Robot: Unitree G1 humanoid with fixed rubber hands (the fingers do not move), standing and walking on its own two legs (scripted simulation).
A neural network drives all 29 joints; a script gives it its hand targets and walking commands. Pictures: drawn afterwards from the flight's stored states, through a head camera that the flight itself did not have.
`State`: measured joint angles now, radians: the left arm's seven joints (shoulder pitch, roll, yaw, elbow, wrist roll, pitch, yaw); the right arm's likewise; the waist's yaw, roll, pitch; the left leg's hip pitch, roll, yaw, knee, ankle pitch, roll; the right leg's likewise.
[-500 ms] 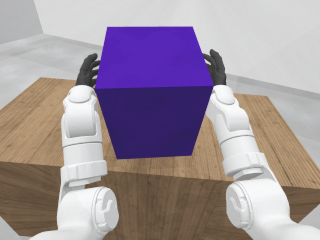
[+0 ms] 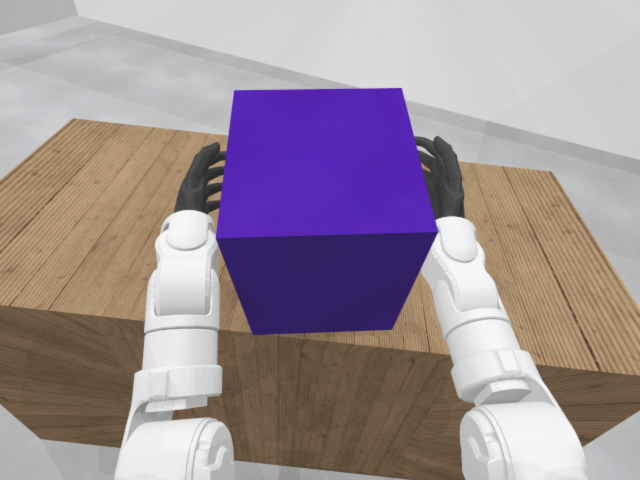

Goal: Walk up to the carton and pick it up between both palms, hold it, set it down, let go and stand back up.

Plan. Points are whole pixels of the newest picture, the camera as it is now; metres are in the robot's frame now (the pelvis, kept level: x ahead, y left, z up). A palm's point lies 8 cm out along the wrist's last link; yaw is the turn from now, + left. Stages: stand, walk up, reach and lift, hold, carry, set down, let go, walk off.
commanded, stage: set down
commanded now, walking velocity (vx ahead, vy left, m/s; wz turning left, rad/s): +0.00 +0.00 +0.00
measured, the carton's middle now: (320, 222) +0.40 -0.02 +0.14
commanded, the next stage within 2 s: none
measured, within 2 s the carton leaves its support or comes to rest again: neither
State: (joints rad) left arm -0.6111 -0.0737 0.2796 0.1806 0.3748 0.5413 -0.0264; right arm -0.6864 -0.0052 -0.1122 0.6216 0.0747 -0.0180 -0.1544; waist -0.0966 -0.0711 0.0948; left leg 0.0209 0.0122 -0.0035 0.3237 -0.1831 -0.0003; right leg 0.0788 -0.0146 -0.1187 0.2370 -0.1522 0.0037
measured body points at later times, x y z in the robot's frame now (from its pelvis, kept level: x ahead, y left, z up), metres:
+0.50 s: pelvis +0.00 +0.00 +0.00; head -0.02 +0.03 +0.45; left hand +0.40 +0.13 +0.15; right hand +0.39 -0.16 +0.18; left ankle +0.01 +0.11 -0.75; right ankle +0.00 -0.12 -0.75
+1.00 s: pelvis +0.01 -0.01 +0.00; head +0.00 +0.02 +0.45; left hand +0.42 +0.12 +0.12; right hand +0.41 -0.17 +0.15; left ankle +0.01 +0.11 -0.75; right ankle +0.00 -0.12 -0.75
